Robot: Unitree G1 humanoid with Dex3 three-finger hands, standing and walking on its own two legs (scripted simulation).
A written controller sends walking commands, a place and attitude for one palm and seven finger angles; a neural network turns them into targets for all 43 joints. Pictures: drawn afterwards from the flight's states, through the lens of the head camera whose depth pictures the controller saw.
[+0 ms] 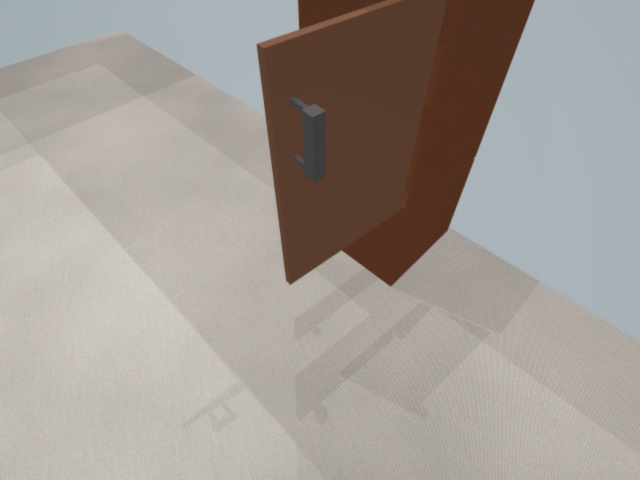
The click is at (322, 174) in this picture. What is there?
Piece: cupboard door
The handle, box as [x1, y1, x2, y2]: [290, 97, 325, 182]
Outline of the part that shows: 293,97 290,98 290,104 302,112 304,155 303,159 298,155 294,156 294,161 304,169 304,175 314,182 324,176 325,111 315,104 308,106 297,98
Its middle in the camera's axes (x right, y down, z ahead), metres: -0.03 -0.17 +0.65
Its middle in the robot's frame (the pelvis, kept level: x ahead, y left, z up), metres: +0.62 +0.06 +0.08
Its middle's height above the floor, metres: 0.86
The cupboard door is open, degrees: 84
